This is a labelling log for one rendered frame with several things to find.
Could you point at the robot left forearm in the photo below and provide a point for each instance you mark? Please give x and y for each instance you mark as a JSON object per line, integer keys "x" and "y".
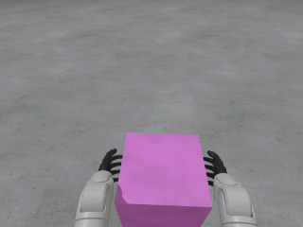
{"x": 94, "y": 207}

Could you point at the carton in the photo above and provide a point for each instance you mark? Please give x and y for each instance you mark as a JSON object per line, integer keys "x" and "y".
{"x": 162, "y": 181}

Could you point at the robot right forearm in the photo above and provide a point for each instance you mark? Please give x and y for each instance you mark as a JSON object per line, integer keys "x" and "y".
{"x": 236, "y": 208}

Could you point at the robot left hand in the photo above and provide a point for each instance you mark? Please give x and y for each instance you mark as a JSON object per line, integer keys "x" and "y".
{"x": 107, "y": 164}

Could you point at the robot right hand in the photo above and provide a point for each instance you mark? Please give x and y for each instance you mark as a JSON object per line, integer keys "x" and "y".
{"x": 217, "y": 167}

